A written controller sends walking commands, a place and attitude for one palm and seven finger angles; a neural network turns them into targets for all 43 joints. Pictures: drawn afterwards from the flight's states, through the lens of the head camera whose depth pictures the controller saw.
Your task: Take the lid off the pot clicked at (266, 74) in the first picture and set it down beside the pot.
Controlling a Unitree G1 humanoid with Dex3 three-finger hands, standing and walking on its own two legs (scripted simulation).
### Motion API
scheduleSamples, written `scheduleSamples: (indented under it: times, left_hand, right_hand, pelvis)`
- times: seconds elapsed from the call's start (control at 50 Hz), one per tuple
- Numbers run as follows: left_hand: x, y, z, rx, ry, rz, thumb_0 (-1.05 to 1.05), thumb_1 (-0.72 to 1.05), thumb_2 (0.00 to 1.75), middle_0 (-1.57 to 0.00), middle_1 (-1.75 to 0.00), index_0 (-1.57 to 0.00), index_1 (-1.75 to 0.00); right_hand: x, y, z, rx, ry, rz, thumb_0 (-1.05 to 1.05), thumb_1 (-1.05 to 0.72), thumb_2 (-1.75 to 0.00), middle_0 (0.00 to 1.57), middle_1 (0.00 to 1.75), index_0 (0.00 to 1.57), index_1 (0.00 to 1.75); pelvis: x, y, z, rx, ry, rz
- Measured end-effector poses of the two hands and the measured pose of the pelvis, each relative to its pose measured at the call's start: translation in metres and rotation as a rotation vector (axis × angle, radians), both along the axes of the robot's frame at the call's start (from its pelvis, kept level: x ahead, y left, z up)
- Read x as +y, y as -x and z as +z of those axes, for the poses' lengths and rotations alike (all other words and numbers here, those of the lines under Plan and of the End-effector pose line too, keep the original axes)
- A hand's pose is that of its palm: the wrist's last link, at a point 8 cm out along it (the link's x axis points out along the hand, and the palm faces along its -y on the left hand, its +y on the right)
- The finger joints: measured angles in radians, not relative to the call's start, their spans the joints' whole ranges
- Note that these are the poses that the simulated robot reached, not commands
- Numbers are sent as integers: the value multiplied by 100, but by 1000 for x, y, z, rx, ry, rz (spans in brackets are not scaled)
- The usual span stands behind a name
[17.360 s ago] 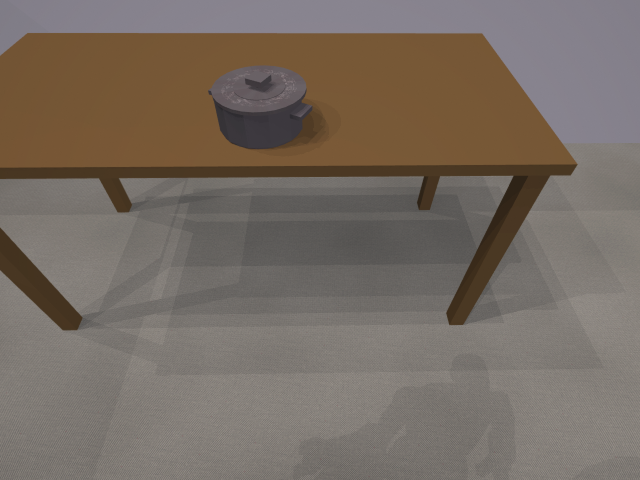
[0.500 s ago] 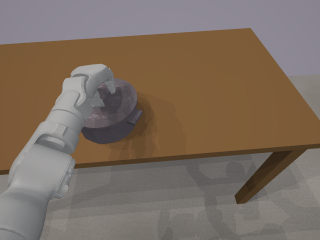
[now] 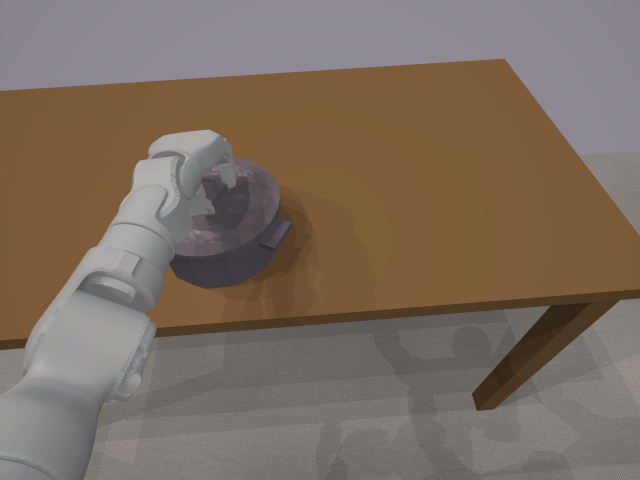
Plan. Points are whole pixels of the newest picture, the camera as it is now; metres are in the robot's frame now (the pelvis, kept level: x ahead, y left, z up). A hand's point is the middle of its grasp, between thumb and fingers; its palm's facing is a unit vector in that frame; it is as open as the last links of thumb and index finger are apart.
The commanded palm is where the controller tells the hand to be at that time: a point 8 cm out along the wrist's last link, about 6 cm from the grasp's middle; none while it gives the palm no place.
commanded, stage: lift the lid straight up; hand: left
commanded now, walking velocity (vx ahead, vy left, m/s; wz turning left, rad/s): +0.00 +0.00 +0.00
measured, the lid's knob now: (208, 192) +0.50 +0.14 +0.08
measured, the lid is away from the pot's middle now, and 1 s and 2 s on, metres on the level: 0.00 0.00 0.01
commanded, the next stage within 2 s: none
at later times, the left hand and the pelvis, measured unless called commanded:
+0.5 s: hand (193, 176) +0.47 +0.15 +0.14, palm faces -0.32 -0.06 -0.95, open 7.6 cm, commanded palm +0.46 +0.15 +0.21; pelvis +0.00 +0.00 +0.00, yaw +1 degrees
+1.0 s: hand (181, 155) +0.46 +0.15 +0.18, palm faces -0.31 -0.06 -0.95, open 7.6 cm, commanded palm +0.46 +0.15 +0.25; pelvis -0.01 +0.00 +0.00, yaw +1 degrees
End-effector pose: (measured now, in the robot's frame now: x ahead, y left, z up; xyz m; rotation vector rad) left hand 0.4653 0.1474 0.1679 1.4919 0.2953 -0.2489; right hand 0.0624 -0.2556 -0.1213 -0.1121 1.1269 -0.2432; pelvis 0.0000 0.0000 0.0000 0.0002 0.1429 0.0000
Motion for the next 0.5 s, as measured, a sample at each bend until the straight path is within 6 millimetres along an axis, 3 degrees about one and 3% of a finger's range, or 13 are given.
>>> scheduleSamples:
  times: [0.24, 0.5]
  left_hand:
    - [3, -2, 3, 10, -15, 6, -1, 25, 67, -74, -99, -67, -95]
    - [1, -2, 25, -23, -11, 20, -3, 25, 67, -76, -99, -66, -94]
  right_hand:
    - [-2, 0, 0, -4, 10, -2, 1, -90, -90, 20, 29, 20, 30]
    - [-1, -11, 0, -34, -6, 25, 1, -90, -90, 20, 29, 20, 30]
  pelvis:
    - [-1, -1, 1, -4, 0, 6]
    - [-4, -4, 2, -18, -1, 13]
